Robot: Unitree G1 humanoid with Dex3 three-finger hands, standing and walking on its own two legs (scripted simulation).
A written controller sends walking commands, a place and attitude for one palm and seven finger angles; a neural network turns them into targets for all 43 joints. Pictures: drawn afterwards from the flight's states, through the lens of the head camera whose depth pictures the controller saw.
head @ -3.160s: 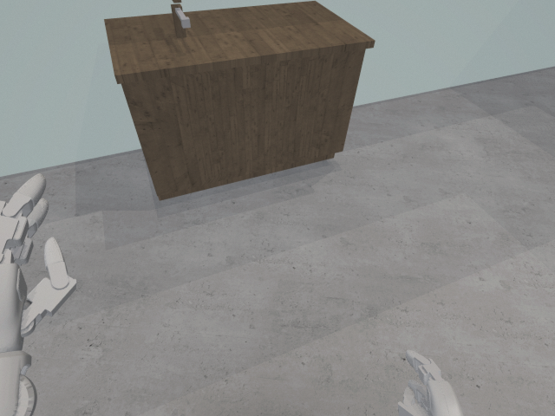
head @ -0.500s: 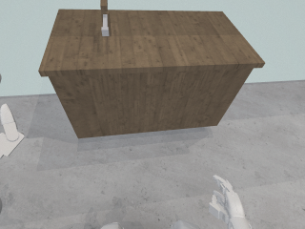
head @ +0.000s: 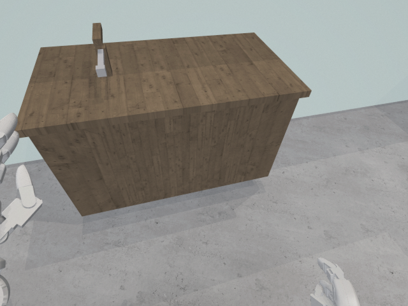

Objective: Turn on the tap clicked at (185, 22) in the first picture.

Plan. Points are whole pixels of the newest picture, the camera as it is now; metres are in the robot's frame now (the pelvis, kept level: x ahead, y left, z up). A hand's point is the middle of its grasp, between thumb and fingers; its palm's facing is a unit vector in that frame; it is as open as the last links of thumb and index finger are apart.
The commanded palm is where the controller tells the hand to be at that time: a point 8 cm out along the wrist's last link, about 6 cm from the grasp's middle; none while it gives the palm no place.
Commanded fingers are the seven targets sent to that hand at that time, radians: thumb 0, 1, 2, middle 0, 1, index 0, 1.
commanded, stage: take the last steps up to it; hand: left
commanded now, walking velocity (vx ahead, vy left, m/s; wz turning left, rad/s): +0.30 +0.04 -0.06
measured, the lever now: (101, 71) +0.77 +0.37 +0.05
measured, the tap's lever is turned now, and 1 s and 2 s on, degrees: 0 0 0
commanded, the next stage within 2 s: come to a stop and stand still in 1.78 s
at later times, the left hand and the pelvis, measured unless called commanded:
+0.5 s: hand (34, 193) +0.23 +0.25 +0.18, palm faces +0.43 -0.82 -0.38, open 7.4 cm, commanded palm +0.18 +0.29 +0.18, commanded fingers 0.00 0.90 0.90 -0.20 -0.30 -0.20 -0.30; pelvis +0.01 +0.01 -0.01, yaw -1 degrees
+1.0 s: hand (85, 146) +0.32 +0.21 +0.18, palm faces +0.39 -0.82 -0.43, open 7.4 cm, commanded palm +0.26 +0.26 +0.18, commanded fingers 0.00 0.90 0.90 -0.20 -0.30 -0.20 -0.30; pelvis +0.10 -0.02 +0.01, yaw -1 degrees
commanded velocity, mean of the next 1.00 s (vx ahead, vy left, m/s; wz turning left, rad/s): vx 0.30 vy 0.05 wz -0.02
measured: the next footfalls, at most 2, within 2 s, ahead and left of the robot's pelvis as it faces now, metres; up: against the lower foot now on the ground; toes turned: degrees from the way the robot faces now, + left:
left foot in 0.46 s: +0.09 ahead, +0.14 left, +0.00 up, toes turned +7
right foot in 0.76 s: +0.13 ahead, -0.12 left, +0.00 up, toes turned -10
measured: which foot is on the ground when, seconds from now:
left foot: down 0.00-0.20, up 0.22-0.44, down 0.46-0.76, up 0.78-1.00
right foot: down 0.00-0.46, up 0.48-0.74, down 0.76-1.00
